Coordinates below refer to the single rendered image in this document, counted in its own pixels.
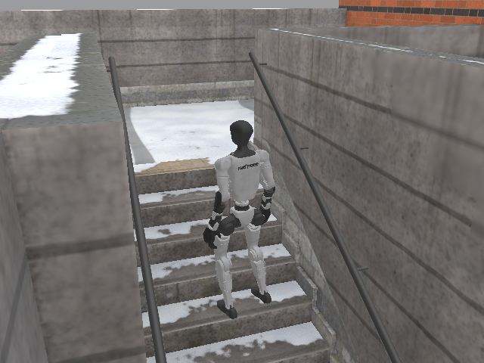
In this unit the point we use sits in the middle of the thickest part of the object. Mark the stairs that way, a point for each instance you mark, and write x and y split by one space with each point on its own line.
176 208

